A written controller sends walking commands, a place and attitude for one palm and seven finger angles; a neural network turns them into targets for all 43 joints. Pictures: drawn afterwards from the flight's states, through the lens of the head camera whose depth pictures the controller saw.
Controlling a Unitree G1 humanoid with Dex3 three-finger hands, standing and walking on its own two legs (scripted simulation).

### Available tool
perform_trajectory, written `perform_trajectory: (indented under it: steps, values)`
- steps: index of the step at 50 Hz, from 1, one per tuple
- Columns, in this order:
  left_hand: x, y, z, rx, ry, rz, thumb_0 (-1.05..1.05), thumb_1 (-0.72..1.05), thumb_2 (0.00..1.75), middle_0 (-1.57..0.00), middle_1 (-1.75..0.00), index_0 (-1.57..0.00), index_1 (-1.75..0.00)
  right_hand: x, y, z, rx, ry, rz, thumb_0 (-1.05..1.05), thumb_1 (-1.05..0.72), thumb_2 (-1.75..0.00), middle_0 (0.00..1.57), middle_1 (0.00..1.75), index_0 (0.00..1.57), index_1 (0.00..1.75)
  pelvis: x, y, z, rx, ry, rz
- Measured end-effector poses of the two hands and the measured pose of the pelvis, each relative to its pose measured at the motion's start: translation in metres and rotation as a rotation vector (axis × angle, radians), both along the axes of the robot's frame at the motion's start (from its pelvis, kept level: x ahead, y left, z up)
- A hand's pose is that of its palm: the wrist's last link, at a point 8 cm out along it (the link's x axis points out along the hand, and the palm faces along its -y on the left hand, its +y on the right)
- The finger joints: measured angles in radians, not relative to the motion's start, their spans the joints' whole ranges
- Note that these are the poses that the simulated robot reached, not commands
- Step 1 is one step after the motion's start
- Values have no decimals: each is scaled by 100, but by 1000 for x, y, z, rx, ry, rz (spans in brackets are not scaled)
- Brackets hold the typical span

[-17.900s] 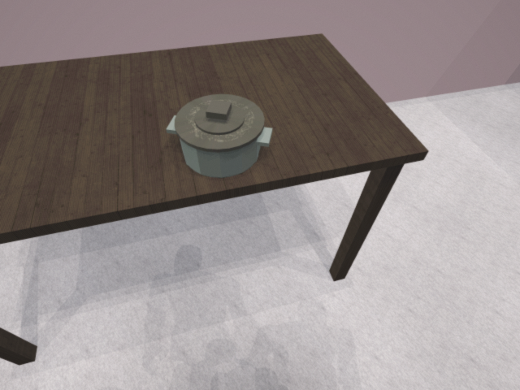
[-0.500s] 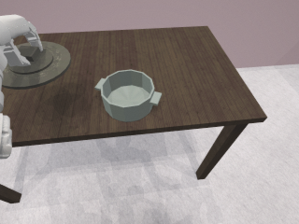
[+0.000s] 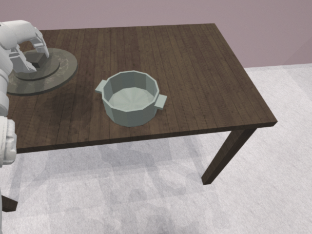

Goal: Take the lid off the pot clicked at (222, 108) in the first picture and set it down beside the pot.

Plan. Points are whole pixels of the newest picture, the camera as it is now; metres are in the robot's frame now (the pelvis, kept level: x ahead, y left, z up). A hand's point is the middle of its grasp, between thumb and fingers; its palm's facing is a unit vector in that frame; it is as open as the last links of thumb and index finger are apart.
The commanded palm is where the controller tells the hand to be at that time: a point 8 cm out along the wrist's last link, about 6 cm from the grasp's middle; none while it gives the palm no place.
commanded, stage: lower the lid onto the table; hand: left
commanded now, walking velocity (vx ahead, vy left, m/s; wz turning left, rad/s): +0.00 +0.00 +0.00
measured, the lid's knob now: (33, 59) +0.50 +0.29 +0.18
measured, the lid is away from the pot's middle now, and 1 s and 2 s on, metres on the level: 0.23 0.23 0.23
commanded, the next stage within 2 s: none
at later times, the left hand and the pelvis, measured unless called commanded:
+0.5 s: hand (23, 75) +0.46 +0.30 +0.17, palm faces -0.40 -0.14 -0.91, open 7.9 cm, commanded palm +0.47 +0.30 +0.24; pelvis +0.00 +0.00 +0.00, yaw +0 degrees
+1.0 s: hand (35, 85) +0.46 +0.29 +0.13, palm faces -0.45 -0.13 -0.88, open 7.9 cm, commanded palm +0.48 +0.30 +0.20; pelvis -0.01 +0.00 +0.00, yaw -1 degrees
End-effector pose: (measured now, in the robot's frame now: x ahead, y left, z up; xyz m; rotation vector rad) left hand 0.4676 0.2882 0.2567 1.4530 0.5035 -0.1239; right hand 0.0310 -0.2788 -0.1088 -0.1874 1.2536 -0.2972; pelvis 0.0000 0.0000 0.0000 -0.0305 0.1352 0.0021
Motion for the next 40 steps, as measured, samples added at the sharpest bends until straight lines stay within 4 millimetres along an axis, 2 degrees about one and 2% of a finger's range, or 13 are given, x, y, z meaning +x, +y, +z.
perform_trajectory:
  steps: [11, 29, 40]
  values:
    - [1, 3, -16, 0, 22, 22, -3, 34, 77, -87, -109, -50, -91, -4, -1, -4, 11, 20, -25, 0, -90, -90, 20, 30, 20, 30, 3, -1, -1, -1, 4, -8]
    - [-13, 15, -41, -10, 45, 6, -3, 34, 77, -87, -109, -50, -90, 2, -2, -2, -8, 10, -16, 0, -90, -90, 20, 30, 20, 30, -2, -1, -4, -7, 0, -4]
    - [-15, 10, -53, -5, 53, -27, -3, 34, 77, -87, -109, -50, -90, -6, 3, -3, -11, 22, -9, 0, -90, -90, 20, 30, 20, 30, -7, 3, -4, -8, 4, 0]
